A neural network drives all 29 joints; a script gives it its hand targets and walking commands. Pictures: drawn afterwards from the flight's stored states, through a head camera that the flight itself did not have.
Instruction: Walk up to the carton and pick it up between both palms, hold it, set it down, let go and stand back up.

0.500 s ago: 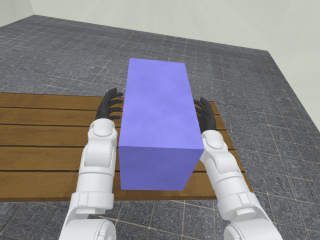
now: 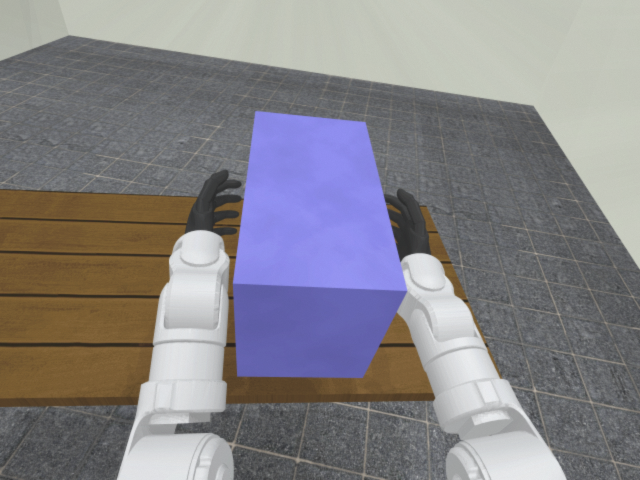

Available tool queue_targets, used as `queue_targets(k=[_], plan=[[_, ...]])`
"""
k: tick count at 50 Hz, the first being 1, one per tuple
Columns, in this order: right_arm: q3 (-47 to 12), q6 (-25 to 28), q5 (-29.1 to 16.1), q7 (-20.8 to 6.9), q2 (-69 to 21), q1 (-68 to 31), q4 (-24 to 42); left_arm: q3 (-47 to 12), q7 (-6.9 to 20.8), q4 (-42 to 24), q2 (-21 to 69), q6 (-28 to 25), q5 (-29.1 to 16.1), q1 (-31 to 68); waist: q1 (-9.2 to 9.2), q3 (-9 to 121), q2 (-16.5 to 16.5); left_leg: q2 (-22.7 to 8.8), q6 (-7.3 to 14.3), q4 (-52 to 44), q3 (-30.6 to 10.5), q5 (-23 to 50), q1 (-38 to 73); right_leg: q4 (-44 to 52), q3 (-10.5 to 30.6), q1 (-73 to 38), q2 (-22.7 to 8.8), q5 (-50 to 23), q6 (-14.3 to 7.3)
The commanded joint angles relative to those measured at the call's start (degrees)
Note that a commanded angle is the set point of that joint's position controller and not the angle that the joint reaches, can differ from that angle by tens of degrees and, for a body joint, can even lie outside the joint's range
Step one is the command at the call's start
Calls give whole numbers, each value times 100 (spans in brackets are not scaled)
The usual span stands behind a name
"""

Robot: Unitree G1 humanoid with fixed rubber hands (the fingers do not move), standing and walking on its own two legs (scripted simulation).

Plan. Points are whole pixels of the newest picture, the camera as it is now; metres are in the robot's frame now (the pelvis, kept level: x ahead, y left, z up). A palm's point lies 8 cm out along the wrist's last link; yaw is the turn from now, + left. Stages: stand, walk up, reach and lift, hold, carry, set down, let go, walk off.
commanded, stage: reach and lift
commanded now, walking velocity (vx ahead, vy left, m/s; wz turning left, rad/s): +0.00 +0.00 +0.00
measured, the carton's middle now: (306, 238) +0.42 +0.00 +0.12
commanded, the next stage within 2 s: hold in 0.12 s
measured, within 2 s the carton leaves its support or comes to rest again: neither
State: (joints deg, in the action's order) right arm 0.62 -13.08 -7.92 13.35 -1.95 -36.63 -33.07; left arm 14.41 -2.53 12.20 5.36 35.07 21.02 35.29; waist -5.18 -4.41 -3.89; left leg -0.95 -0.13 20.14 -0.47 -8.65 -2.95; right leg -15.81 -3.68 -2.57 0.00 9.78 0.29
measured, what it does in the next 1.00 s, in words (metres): stands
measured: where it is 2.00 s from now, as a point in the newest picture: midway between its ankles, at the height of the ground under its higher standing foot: outside the picture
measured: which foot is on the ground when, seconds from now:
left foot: down 0.00-1.00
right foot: down 0.00-1.00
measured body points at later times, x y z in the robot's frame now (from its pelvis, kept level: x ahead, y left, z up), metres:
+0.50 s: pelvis -0.01 +0.00 +0.00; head -0.06 +0.03 +0.44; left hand +0.36 +0.15 +0.19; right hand +0.36 -0.11 +0.18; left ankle +0.04 +0.12 -0.75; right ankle +0.00 -0.12 -0.75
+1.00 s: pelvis +0.00 +0.00 +0.00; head -0.03 +0.02 +0.45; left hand +0.37 +0.14 +0.18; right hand +0.37 -0.12 +0.16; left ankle +0.04 +0.12 -0.75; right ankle +0.00 -0.12 -0.75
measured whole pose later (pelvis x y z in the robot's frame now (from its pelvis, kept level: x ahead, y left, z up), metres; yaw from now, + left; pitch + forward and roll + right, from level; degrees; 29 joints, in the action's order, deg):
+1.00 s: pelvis +0.00 +0.00 +0.00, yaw +0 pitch -10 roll -1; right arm -2.1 -16.9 -11.3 15.0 -1.0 -36.8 -27.6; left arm 14.0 -0.5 3.5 5.5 41.9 21.9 34.1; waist -4.5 -6.7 -2.9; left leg -1.3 -0.3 20.5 -0.6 -8.7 -1.8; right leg -15.9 -3.8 -3.9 0.3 9.7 0.0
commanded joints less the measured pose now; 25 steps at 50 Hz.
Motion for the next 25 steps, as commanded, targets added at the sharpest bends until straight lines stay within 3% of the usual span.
queue_targets(k=[1,7,12,14,16,21,25], plan=[[-1999,499,-284,-507,-3270,-4664,2001,-2751,947,-418,3474,-262,-826,3365,-46,2680,508,238,-118,-44,90,1114,1181,103,-182,54,304,-1354,296],[-2065,465,-344,-501,-3266,-4699,1955,-2705,905,-487,3436,-220,-821,3407,12,2740,482,235,-90,-35,94,1181,1253,95,-168,65,316,-1347,294],[-2643,324,-728,-323,-3370,-4580,2509,-2935,896,-1126,3405,-14,-914,3109,106,3056,506,297,-138,210,46,2090,1455,40,-90,-343,360,-1967,311],[-2743,207,-833,-226,-3363,-4456,2623,-2945,948,-1293,3333,110,-905,3012,80,2911,469,329,-142,205,62,2128,1429,43,-78,-416,344,-2067,348],[-2622,77,-806,-185,-3281,-4268,2513,-2834,1029,-1294,3209,252,-805,2964,24,2504,404,329,-120,68,119,1786,1305,104,-91,-369,316,-1759,364],[-1796,-130,-375,-358,-3094,-4190,1979,-2519,1235,-838,3074,486,-556,3223,-134,1346,394,211,33,-563,278,87,612,352,-132,92,227,31,247],[-1648,-18,-302,-480,-3182,-4667,2136,-2718,1210,-853,3303,417,-711,3572,-182,1786,611,159,-23,-490,252,59,647,271,-194,169,237,85,176]])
